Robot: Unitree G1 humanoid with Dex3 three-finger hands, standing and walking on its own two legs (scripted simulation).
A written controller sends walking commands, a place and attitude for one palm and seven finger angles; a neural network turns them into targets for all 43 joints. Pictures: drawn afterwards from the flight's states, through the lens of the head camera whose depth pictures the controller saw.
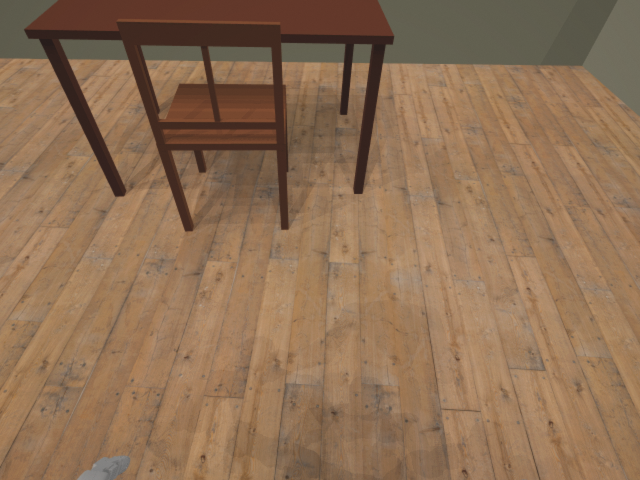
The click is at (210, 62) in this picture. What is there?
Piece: chair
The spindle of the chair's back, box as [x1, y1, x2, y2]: [201, 46, 220, 121]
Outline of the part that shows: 201,46 215,121 219,121 220,118 207,46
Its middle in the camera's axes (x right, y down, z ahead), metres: -0.34 -0.47 +1.20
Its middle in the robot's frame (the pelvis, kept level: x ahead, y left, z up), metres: +1.19 +0.40 -0.11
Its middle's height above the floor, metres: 0.65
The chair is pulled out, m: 0.00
